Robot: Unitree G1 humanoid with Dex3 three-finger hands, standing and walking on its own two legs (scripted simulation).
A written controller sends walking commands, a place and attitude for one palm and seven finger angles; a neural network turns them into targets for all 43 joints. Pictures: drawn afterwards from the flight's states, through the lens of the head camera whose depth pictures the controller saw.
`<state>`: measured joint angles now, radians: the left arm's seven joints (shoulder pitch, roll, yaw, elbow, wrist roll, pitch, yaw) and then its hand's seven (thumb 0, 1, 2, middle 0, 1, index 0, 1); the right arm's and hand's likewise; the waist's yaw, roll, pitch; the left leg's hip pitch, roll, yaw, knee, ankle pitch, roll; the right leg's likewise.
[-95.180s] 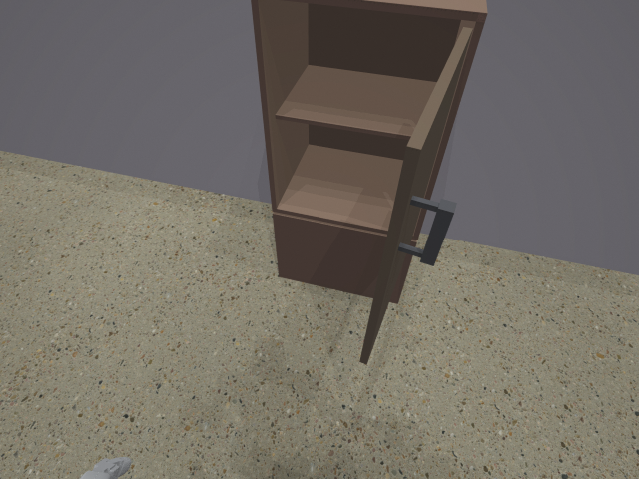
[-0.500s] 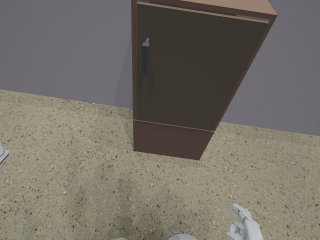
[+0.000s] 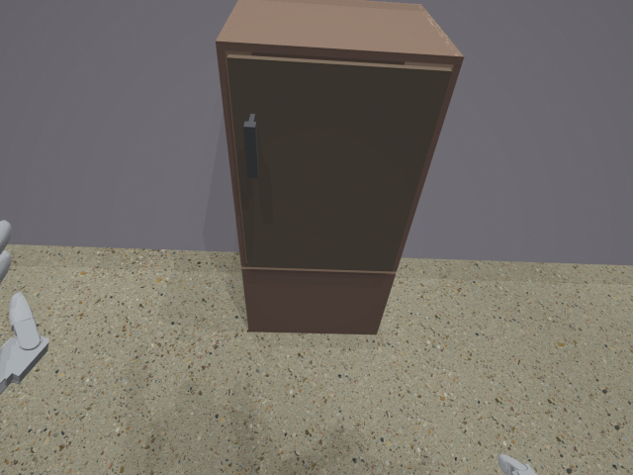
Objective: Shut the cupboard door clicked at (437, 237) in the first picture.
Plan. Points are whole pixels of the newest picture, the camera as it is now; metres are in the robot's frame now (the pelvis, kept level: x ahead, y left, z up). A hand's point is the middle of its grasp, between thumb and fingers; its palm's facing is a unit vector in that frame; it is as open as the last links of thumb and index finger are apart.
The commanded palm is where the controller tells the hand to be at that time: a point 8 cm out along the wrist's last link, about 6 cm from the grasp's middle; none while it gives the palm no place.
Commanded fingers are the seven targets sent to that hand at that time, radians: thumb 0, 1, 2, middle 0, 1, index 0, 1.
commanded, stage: stop stepping back and stand still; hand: left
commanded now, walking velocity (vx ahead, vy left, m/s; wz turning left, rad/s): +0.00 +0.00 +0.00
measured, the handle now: (252, 145) +0.74 +0.16 +0.04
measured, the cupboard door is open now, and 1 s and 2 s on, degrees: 0 0 0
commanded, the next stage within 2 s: let the arm hang, fingers relaxed in 0.24 s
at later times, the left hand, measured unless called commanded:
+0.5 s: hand (107, 470) +0.15 +0.26 -0.06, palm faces +0.09 -0.91 -0.41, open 7.4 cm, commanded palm none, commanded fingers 0.00 0.90 0.90 -0.20 -0.30 -0.20 -0.30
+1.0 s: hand out of the picture -0.07 +0.20 -0.16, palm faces +0.03 -0.97 -0.24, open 7.3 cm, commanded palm none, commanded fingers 0.00 0.90 0.90 -0.20 -0.30 -0.20 -0.30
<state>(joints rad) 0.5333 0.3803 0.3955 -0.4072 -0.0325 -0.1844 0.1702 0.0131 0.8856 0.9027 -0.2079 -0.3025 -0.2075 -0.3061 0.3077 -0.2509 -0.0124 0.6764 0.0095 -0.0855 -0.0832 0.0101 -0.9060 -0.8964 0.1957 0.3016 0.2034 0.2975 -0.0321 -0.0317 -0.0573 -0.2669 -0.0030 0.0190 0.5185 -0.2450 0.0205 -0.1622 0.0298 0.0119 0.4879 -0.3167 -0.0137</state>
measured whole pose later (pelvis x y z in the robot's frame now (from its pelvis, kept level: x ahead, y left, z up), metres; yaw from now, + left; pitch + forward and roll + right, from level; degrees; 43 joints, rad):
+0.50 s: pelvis -0.02 +0.01 -0.01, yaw +1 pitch +1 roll +0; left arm 0.30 0.31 0.09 0.38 0.02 0.03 0.01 0.00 0.90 0.90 -0.19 -0.30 -0.19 -0.30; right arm 0.12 -0.30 0.01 0.79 -0.01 -0.05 0.01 0.00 -0.90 -0.90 0.20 0.30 0.21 0.30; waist 0.00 0.07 -0.03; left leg -0.35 -0.03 0.02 0.58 -0.23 0.05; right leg -0.26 0.00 0.01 0.59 -0.34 0.01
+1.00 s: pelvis -0.03 +0.00 +0.01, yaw +1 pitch -2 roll -1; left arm 0.35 0.19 0.01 1.13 0.01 0.02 0.02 0.00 0.92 0.90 -0.20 -0.30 -0.20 -0.30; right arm 0.32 -0.17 0.01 1.09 -0.01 0.02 -0.03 0.00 -0.91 -0.90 0.20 0.30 0.20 0.30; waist -0.02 0.03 0.05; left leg -0.25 -0.02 0.01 0.43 -0.15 0.03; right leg -0.15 0.02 0.00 0.43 -0.24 -0.01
